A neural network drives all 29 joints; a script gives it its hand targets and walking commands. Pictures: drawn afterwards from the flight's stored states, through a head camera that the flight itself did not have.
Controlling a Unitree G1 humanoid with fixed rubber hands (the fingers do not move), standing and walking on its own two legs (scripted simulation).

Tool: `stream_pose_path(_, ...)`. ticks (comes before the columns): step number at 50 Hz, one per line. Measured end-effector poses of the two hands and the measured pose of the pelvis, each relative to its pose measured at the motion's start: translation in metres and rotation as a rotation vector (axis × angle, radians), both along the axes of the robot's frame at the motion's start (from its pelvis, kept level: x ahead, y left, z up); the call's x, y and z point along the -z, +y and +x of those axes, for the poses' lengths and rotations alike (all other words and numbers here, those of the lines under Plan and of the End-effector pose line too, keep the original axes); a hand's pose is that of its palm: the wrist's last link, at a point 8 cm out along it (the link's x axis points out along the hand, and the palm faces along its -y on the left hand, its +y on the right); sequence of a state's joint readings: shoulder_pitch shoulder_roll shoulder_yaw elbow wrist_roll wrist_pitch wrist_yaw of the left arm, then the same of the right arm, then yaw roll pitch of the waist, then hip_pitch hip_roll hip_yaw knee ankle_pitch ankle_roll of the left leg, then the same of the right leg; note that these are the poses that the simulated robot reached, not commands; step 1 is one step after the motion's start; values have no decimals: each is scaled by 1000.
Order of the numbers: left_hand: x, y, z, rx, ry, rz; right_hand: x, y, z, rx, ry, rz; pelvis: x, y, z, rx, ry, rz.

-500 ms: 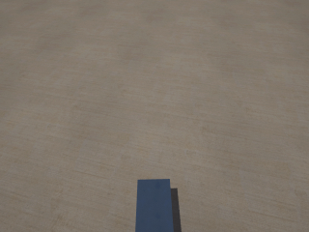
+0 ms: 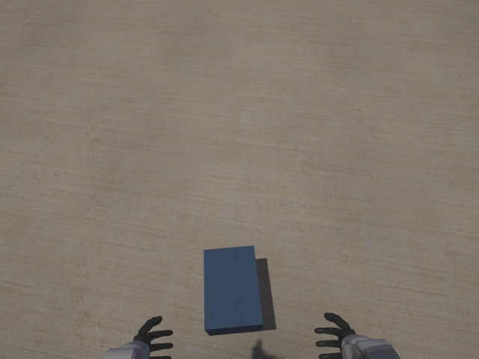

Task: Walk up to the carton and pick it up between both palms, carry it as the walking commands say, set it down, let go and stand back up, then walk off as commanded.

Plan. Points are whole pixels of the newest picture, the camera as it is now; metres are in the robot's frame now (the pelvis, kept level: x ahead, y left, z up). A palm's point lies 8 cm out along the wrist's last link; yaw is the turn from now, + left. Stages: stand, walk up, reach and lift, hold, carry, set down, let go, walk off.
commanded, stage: reach and lift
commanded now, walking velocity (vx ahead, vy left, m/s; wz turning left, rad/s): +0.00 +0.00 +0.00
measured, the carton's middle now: (232, 289) +0.41 +0.06 -0.67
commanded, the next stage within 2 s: none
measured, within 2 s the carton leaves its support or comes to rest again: neither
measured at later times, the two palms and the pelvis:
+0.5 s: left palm (133, 338) +0.20 +0.23 -0.16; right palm (333, 334) +0.19 -0.16 -0.17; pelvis -0.10 +0.03 -0.07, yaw -3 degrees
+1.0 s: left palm (150, 263) +0.36 +0.23 -0.21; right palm (309, 259) +0.36 -0.15 -0.21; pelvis -0.09 +0.04 -0.09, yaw -1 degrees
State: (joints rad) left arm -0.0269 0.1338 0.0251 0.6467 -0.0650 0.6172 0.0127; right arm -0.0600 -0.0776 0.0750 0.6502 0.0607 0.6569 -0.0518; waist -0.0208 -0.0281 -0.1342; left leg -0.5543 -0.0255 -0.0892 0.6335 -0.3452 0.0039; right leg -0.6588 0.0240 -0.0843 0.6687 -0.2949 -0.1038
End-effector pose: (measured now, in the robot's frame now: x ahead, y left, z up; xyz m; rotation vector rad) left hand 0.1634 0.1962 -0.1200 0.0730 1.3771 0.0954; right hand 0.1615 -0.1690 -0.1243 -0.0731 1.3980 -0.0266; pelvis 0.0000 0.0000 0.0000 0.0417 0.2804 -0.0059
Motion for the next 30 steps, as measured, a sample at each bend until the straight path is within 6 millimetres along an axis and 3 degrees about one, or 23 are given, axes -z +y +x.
stream_pose_path(3, 7, -12, -10, 25, -22, 9, 16, 8, -31, 21, 13, 6, 5, 4, -8, 1, 26, -2)
stream_pose_path(7, 28, -5, -12, 64, -74, 23, 34, -2, -32, 28, -85, -15, 24, 11, -28, 26, 97, -1)
stream_pose_path(11, 47, 18, -7, 100, -134, 56, 44, -13, -20, 30, -176, -27, 42, 15, -53, 47, 135, 7)
stream_pose_path(16, 48, 34, -1, 69, -227, 58, 41, -22, -8, 8, -239, -61, 56, 19, -77, 47, 104, 1)
stream_pose_path(22, 41, 30, 16, 23, -299, 6, 42, -2, 12, 3, -255, -18, 63, 25, -95, 42, 31, -16)
stream_pose_path(30, 30, 32, 68, 5, -379, 29, 39, 22, 73, -16, -352, -48, 72, 35, -112, 27, 5, -20)
